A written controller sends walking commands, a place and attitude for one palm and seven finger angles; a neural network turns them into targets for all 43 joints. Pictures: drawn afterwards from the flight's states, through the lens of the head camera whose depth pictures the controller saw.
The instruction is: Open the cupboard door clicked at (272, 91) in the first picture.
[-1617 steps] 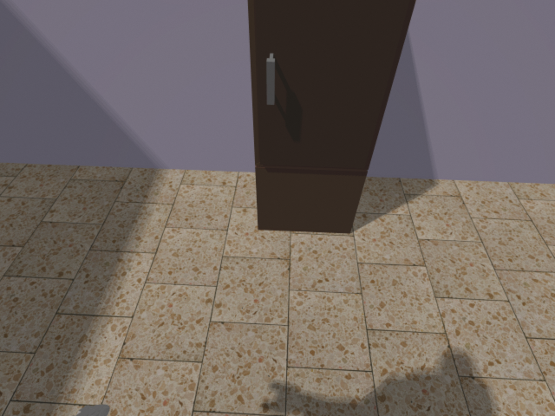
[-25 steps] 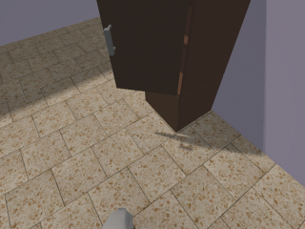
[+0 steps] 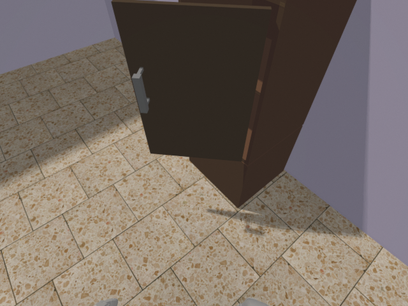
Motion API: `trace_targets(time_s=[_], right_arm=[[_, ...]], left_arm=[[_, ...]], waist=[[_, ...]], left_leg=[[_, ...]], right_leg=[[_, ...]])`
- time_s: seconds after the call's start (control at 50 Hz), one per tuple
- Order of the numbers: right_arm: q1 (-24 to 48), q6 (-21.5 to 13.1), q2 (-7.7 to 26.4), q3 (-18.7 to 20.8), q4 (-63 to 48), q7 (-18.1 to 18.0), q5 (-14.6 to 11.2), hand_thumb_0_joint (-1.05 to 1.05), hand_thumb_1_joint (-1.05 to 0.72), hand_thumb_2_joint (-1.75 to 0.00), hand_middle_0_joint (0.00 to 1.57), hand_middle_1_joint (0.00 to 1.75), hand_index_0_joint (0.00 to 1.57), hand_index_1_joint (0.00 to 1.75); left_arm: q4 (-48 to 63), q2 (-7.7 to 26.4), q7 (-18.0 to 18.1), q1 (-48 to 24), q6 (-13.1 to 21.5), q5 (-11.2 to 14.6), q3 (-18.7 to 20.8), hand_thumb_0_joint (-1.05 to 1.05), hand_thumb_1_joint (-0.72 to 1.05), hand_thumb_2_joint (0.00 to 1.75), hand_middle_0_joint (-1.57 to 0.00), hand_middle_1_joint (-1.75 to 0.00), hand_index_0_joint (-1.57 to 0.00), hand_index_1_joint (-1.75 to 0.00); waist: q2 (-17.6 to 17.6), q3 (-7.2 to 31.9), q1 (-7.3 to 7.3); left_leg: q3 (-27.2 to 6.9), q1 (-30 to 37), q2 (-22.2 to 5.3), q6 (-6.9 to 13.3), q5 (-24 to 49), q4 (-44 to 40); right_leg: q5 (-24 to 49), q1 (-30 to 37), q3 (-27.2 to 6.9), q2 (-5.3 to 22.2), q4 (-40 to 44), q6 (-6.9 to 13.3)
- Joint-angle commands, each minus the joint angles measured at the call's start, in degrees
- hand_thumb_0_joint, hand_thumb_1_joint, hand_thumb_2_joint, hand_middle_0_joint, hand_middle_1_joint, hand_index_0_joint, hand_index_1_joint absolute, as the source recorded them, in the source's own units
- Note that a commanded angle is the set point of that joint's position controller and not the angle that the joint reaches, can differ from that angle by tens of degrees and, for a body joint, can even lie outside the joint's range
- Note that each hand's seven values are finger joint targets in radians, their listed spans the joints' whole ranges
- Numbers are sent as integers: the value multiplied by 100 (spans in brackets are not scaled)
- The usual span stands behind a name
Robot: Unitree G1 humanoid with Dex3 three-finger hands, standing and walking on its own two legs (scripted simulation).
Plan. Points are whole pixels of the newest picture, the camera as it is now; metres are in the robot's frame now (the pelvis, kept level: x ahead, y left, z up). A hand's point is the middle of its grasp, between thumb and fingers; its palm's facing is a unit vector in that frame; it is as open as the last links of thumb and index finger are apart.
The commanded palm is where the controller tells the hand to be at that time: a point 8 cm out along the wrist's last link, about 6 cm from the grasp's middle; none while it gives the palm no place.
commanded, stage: take the last steps up to it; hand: left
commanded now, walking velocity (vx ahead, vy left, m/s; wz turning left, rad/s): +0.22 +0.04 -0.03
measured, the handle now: (142, 90) +0.71 +0.23 +0.00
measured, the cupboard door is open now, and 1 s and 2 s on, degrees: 44 44 44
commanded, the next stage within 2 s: come to a stop and stand still in 0.18 s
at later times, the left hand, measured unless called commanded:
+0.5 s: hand out of the picture +0.14 +0.21 -0.20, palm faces +0.05 -0.98 -0.19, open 7.3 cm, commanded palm none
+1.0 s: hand (137, 281) +0.20 +0.17 -0.17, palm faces +0.01 -0.98 -0.21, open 7.4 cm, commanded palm none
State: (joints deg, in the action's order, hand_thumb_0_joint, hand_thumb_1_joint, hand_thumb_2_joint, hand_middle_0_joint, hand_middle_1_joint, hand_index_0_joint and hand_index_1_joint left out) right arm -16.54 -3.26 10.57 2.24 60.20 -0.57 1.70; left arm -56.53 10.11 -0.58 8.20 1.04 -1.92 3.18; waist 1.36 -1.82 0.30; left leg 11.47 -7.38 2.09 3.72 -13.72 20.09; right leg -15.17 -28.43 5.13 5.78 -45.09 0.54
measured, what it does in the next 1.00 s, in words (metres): walks ahead: right foot, then left foot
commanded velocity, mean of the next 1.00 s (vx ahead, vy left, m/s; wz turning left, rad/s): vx -0.05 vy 0.02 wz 0.00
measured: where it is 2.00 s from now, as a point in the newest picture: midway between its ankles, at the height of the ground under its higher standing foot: outside the picture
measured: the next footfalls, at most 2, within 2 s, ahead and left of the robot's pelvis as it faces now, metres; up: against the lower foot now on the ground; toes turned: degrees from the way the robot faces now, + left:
right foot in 0.10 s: +0.13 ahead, -0.11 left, +0.00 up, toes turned -7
left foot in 0.40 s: +0.24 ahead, +0.14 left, +0.00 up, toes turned +5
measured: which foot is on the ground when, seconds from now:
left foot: down 0.00-0.10, up 0.12-0.38, down 0.40-0.76, up 0.78-1.00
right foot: up 0.00-0.08, down 0.10-0.46, up 0.48-0.74, down 0.76-1.00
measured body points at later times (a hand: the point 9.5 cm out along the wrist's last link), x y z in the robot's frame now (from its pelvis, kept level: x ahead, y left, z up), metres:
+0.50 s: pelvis +0.16 +0.03 -0.01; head +0.19 +0.05 +0.44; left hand +0.14 +0.26 -0.18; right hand +0.21 -0.21 -0.15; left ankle +0.20 +0.14 -0.74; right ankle +0.09 -0.11 -0.74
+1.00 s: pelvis +0.14 -0.01 +0.00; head +0.17 -0.01 +0.45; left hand +0.20 +0.22 -0.15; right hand +0.18 -0.26 -0.15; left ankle +0.13 +0.10 -0.73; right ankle +0.13 -0.12 -0.74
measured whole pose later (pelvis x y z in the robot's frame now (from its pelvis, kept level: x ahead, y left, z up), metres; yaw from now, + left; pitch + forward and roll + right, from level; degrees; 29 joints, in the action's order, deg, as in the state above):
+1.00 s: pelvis +0.14 -0.01 +0.00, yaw -1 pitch +1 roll +1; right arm -12.2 2.6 12.1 2.7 60.5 -0.4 0.4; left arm -58.2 10.0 1.3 11.9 0.4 -1.4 1.1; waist 1.0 -2.4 -0.3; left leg 2.9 -15.4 0.3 -2.2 -22.2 34.8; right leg -16.7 -12.6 2.9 2.3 -28.9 0.4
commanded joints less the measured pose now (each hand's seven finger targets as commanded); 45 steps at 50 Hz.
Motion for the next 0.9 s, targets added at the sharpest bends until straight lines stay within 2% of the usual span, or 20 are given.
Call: trace_targets(time_s=[0.0,0.04,0.06,0.08,0.1,0.14,0.2,0.32,0.36,0.38,0.4,0.44,0.5,0.6,0.68,0.7,0.74,0.76,0.78,0.88], right_arm=[[-347,-45,675,112,-88,-16,16,0,-90,-90,20,30,20,30],[-273,-24,611,73,-29,-8,-23,0,-90,-90,20,30,20,30],[-304,-37,454,36,-79,10,-72,0,-90,-90,20,30,20,30],[-365,-43,333,23,-201,56,-78,0,-90,-90,20,30,20,30],[-42,-1,557,55,-256,42,-72,0,-90,-90,20,30,20,30],[254,42,465,99,-268,25,-93,0,-90,-90,20,30,20,30],[-159,150,78,28,-69,76,-67,0,-90,-90,20,30,20,30],[-409,105,-66,-55,113,45,-56,0,-90,-90,20,30,20,30],[-565,66,489,5,120,-38,-44,0,-90,-90,20,30,20,30],[-543,141,760,56,108,-82,-45,0,-90,-90,20,30,20,30],[-255,197,818,59,58,-141,-62,0,-90,-90,20,30,20,30],[-15,246,838,59,43,-243,-102,0,-90,-90,20,30,20,30],[-212,355,1173,241,-33,-342,-62,0,-90,-90,20,30,20,30],[317,416,1238,358,-312,-340,-28,0,-90,-90,20,30,20,30],[828,453,1149,343,-511,-241,-30,0,-90,-90,20,30,20,30],[844,483,1043,330,-555,-200,-70,0,-90,-90,20,30,20,30],[706,554,338,193,-685,-36,-130,0,-90,-90,20,30,20,30],[875,599,417,183,-712,38,-102,0,-90,-90,20,30,20,30],[938,634,415,204,-640,52,-89,0,-90,-90,20,30,20,30],[634,475,440,136,-387,28,-116,0,-90,-90,20,30,20,30]], left_arm=[[326,225,-35,191,50,21,26,0,90,90,-20,-30,-20,-30],[154,438,-7,801,116,15,87,0,90,90,-20,-30,-20,-30],[-24,797,27,1318,180,4,168,0,90,90,-20,-30,-20,-30],[-158,1322,63,1859,199,44,265,0,90,90,-20,-30,-20,-30],[-191,1332,105,2012,238,106,274,0,90,90,-20,-30,-20,-30],[23,977,188,1229,223,105,212,0,90,90,-20,-30,-20,-30],[79,669,152,720,284,75,107,0,90,90,-20,-30,-20,-30],[-198,646,178,606,186,128,53,0,90,90,-20,-30,-20,-30],[-264,358,227,952,68,171,-69,0,90,90,-20,-30,-20,-30],[-286,287,281,1069,-6,157,-94,0,90,90,-20,-30,-20,-30],[-339,244,284,1146,-91,147,-112,0,90,90,-20,-30,-20,-30],[-415,386,256,1138,-208,162,-125,0,90,90,-20,-30,-20,-30],[-194,592,235,988,-341,143,-22,0,90,90,-20,-30,-20,-30],[71,460,182,820,-389,123,90,0,90,90,-20,-30,-20,-30],[66,418,159,1319,-360,99,101,0,90,90,-20,-30,-20,-30],[16,504,170,1502,-337,64,109,0,90,90,-20,-30,-20,-30],[197,1178,212,978,-198,-10,125,0,90,90,-20,-30,-20,-30],[321,1287,194,720,-198,8,67,0,90,90,-20,-30,-20,-30],[318,1213,202,471,-134,5,62,0,90,90,-20,-30,-20,-30],[139,1099,229,576,1,40,63,0,90,90,-20,-30,-20,-30]], waist=[[-361,-158,-118],[3,-22,-429],[616,230,-603],[1569,389,-692],[1524,467,-830],[537,86,-486],[652,158,-72],[386,222,94],[-807,660,23],[-811,511,33],[-677,226,-42],[-1431,119,-35],[-1287,661,168],[-1046,954,89],[-1018,849,-220],[-657,737,-297],[1538,125,-120],[856,30,-199],[993,-109,-129],[710,-26,-185]], left_leg=[[-1130,-306,-1701,601,828,-585],[-814,-701,-1255,232,758,397],[-455,-1602,-764,-56,290,1515],[-67,-2753,-145,-353,-1522,2928],[-701,-2904,-294,-367,-2157,4040],[-1234,-3097,-697,-427,-1472,4428],[-965,-2124,-740,-561,-806,3339],[-607,-405,-350,-656,881,674],[-1538,308,-1307,-274,3308,570],[-1806,-124,-1740,21,3468,511],[-1902,-414,-1834,168,3326,373],[-1955,-328,-1874,309,4367,218],[-2165,530,-2386,762,5480,329],[-1825,437,-2313,756,4436,423],[-1585,-608,-1934,385,2275,451],[-1427,-1086,-1634,172,1101,666],[-728,-1620,-351,-511,-1440,1835],[-999,-1256,-295,-482,-1688,2441],[-1111,-1367,-309,-465,-1534,2848],[-1032,-1623,-305,-591,-1264,2300]], right_leg=[[116,890,56,-130,856,24],[431,2051,20,-237,1665,129],[500,3169,-942,483,1979,443],[867,3994,-2700,1773,2679,1127],[1243,3680,-3262,2140,3036,1503],[1394,3020,-2438,1920,3034,1445],[1987,2103,-835,1218,3103,978],[1978,1596,-252,569,2286,487],[584,1299,-42,56,1689,14],[-485,1534,29,-155,1675,-94],[-695,1520,49,-222,1610,-152],[-722,1472,7,-192,1130,-188],[-1948,674,-325,-281,-355,-165],[-1619,425,-532,-388,-810,-182],[-397,1664,-209,-429,989,-106],[222,2097,-203,-391,1723,-112],[-304,1363,-2070,1228,3289,565],[-1050,631,-2085,1475,3508,824],[-1251,460,-2217,1318,3520,834],[2763,2041,-1506,1131,2571,901]])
